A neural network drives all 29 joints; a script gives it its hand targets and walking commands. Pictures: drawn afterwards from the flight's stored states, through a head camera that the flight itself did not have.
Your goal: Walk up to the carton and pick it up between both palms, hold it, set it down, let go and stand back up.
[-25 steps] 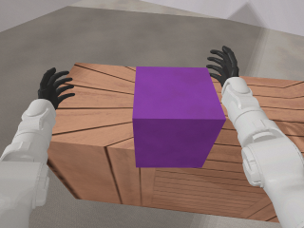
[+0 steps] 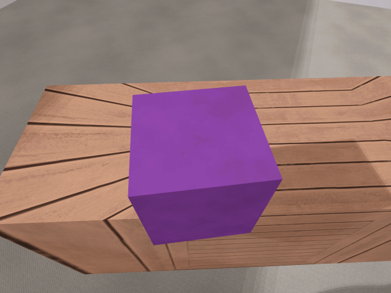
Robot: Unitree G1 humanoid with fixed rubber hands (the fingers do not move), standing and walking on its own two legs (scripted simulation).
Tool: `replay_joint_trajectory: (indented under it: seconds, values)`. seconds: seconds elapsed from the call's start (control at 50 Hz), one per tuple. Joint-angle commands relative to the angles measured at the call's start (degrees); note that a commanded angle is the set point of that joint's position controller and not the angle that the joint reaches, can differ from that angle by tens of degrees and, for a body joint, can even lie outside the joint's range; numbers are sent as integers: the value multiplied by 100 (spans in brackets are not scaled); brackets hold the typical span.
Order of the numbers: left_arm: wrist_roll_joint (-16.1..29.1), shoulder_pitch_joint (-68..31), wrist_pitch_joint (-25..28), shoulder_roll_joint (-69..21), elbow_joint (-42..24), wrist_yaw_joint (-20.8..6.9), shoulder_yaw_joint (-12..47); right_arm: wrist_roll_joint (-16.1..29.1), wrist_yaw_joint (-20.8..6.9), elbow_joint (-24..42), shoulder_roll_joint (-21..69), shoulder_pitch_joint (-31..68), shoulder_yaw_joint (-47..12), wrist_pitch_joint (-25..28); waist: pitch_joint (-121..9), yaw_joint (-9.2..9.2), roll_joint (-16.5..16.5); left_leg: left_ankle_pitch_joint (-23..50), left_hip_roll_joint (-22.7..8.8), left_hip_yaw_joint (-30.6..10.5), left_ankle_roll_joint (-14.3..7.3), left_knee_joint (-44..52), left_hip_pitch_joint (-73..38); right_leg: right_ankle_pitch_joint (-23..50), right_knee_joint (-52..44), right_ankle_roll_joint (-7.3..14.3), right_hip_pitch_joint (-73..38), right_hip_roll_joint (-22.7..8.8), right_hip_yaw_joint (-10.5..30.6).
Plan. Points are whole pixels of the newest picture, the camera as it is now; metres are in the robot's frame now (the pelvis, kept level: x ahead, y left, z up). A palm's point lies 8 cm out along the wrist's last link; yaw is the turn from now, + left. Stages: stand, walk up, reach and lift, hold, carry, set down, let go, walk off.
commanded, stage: stand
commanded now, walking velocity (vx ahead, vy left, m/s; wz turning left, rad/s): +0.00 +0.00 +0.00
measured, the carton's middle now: (196, 170) +0.35 -0.01 +0.04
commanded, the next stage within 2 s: none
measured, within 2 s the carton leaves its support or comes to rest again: neither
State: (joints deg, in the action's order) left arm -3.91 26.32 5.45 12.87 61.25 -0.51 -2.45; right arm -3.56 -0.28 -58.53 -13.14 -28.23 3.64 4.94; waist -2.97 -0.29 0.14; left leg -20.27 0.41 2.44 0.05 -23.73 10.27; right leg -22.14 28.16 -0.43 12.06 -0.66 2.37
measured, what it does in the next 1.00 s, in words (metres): stands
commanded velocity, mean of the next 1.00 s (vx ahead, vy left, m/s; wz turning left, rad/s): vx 0.00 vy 0.00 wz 0.00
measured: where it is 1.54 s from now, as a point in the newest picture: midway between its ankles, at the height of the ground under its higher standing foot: outside the picture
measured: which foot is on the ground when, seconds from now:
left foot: down 0.00-1.00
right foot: down 0.00-1.00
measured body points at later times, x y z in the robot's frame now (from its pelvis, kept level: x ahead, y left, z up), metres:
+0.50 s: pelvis +0.02 -0.02 +0.02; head +0.00 -0.02 +0.47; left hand +0.06 +0.26 -0.12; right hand -0.04 -0.30 -0.12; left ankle -0.09 +0.11 -0.71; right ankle -0.10 -0.12 -0.72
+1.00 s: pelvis -0.04 -0.02 +0.01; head -0.07 -0.02 +0.46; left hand -0.09 +0.22 -0.15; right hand -0.09 -0.26 -0.15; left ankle -0.10 +0.11 -0.74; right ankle -0.10 -0.13 -0.74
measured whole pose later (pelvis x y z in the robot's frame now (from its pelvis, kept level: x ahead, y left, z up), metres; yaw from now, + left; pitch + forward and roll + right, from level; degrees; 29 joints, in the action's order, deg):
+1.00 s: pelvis -0.04 -0.02 +0.01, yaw +5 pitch -4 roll +0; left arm -1.3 21.4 -0.3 12.3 64.5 2.0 3.5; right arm -1.8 1.5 -63.3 -11.0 -26.6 -2.2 0.3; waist -0.8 -0.8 -0.2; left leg -15.2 -1.8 0.2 1.6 -20.3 1.2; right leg -16.2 17.4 0.9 -2.6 0.5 -2.6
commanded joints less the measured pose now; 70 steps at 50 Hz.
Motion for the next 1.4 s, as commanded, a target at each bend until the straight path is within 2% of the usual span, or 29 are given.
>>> replay_joint_trajectory:
  seconds: [0.0, 0.04, 0.08, 0.12, 0.16, 0.2, 0.22, 0.28, 0.32, 0.36, 0.42, 0.46, 0.5, 0.54, 0.56, 0.6, 0.66, 0.68, 0.7, 0.72, 0.74, 0.76, 0.78, 0.82, 0.94, 1.1, 1.38]
  values:
    - [129, -304, 81, 1038, -550, 244, -108, 1, 55, 407, -1355, -100, 190, 92, -902, 1, -619, 4825, -818, -259, -139, -192, -377, 6077, 527, 42, -1146, -747, 209]
    - [149, -245, -6, 1030, -477, 284, -85, 22, 59, 296, -1295, -354, 151, 27, -591, -21, -404, 5241, -776, -206, -125, -221, -428, 5826, 421, 31, -979, -639, 134]
    - [160, -319, -97, 1053, -444, 293, -42, 48, 58, 183, -1176, -536, 96, -42, -98, -45, -304, 5086, -725, -189, -100, -128, -255, 5435, 145, 22, -866, -600, 93]
    - [159, -439, -173, 1147, -464, 281, -9, 53, 62, 101, -1028, -663, 29, -101, 426, -84, -302, 4551, -651, -198, -61, -18, 132, 5331, -164, 8, -931, -623, 92]
    - [160, -540, -231, 1222, -514, 248, 30, 67, 68, 68, -958, -704, -36, -130, 775, -104, -330, 3825, -596, -228, -29, 153, 435, 5444, -421, 27, -1065, -713, 143]
    - [155, -653, -268, 1339, -584, 221, 44, 86, 82, 89, -1000, -731, -70, -138, 918, -140, -350, 3443, -569, -290, -20, 322, 503, 5625, -559, 28, -1202, -766, 130]
    - [150, -711, -284, 1391, -617, 215, 44, 102, 94, 90, -1047, -734, -85, -140, 899, -150, -263, 3526, -585, -326, -29, 410, 406, 5576, -601, 17, -1211, -769, 112]
    - [147, -733, -290, 1499, -674, 213, 59, 147, 143, 131, -1198, -747, -105, -149, 520, -128, -91, 4415, -687, -361, -53, 330, -52, 5689, -582, 9, -1330, -753, 40]
    - [161, -710, -271, 1531, -670, 224, 72, 171, 186, 116, -1271, -760, -114, -160, 154, -98, 60, 5103, -720, -309, -59, 122, -354, 5903, -483, 26, -1454, -722, -14]
    - [179, -713, -259, 1600, -649, 242, 73, 189, 215, 101, -1293, -759, -127, -177, -141, -96, 125, 5438, -712, -231, -66, -118, -468, 6209, -404, 68, -1650, -722, -67]
    - [210, -674, -284, 1584, -548, 246, 101, 194, 221, 78, -1208, -678, -163, -209, -95, -81, 93, 4917, -633, -168, -59, -299, -259, 6491, -459, 173, -1785, -765, -50]
    - [228, -728, -331, 1499, -463, 246, 146, 177, 212, 70, -1098, -580, -202, -251, 311, -107, -26, 3808, -575, -216, -90, -168, -2, 6362, -692, 224, -1664, -840, 0]
    - [237, -716, -377, 1391, -361, 246, 206, 150, 208, 63, -987, -602, -245, -291, 707, -160, -205, 2949, -580, -311, -132, 107, 93, 6027, -872, 232, -1439, -869, 30]
    - [239, -637, -402, 1251, -286, 250, 270, 134, 205, 11, -948, -711, -269, -317, 894, -181, -155, 2923, -646, -439, -193, 367, -92, 5211, -990, 156, -1213, -801, 19]
    - [243, -523, -418, 1212, -228, 258, 293, 128, 204, -24, -965, -783, -277, -327, 892, -156, -123, 3147, -720, -496, -233, 396, -269, 4731, -1026, 116, -1114, -755, 22]
    - [247, -376, -420, 1172, -152, 276, 335, 142, 220, -68, -995, -849, -278, -351, 717, -133, -10, 3822, -841, -520, -280, 301, -683, 4317, -1001, 82, -1019, -721, 1]
    - [266, -177, -436, 1159, -44, 318, 352, 171, 242, -170, -936, -930, -303, -372, 285, -106, -18, 4680, -941, -453, -262, 17, -1020, 4647, -786, 107, -1220, -728, -68]
    - [273, -208, -461, 1131, -2, 309, 339, 180, 246, -218, -849, -897, -327, -376, 295, -89, -163, 4470, -941, -377, -185, 82, -1180, 4373, -771, 176, -939, -693, -70]
    - [283, -198, -485, 963, 44, 293, 390, 165, 237, -271, -963, -711, -311, -413, 538, -40, -94, 3600, -908, -416, -205, 120, -921, 3850, -1048, 163, -851, -642, -68]
    - [271, -351, -504, 968, 38, 294, 408, 155, 223, -265, -925, -645, -314, -443, 831, -123, -7, 3193, -834, -470, -224, 229, -516, 3666, -1104, 150, -1018, -683, -67]
    - [265, -444, -516, 1040, 16, 305, 399, 147, 213, -280, -823, -658, -360, -447, 946, -175, -47, 3191, -824, -482, -232, 294, -456, 3783, -1047, 155, -1079, -692, -44]
    - [272, -358, -528, 995, 40, 310, 410, 136, 220, -297, -772, -620, -384, -451, 1024, -110, -13, 3228, -851, -486, -245, 325, -530, 3726, -1056, 145, -982, -686, -9]
    - [280, -253, -547, 922, 93, 303, 433, 147, 227, -311, -699, -578, -407, -462, 1080, -73, -55, 2928, -862, -495, -235, 410, -575, 3304, -1150, 155, -814, -670, 18]
    - [249, -271, -560, 815, 154, 294, 464, 167, 217, -383, -636, -571, -430, -478, 1260, -120, -35, 2361, -811, -579, -220, 543, -344, 2732, -1320, 169, -849, -648, 0]
    - [267, -189, -546, 680, 271, 264, 483, 185, 193, -549, -442, -516, -500, -462, 1502, -79, 99, 1766, -774, -682, -206, 781, -207, 1788, -1523, 171, -744, -604, 32]
    - [290, -115, -527, 490, 366, 234, 482, 217, 193, -664, -296, -557, -529, -414, 1353, -55, 31, 1389, -696, -711, -167, 830, -112, 1428, -1516, 178, -778, -574, -1]
    - [298, 40, -539, 284, 409, 246, 439, 235, 225, -746, -118, -585, -540, -434, 1381, -3, 82, 1335, -613, -732, -115, 697, 87, 1248, -1368, 182, -540, -533, -53]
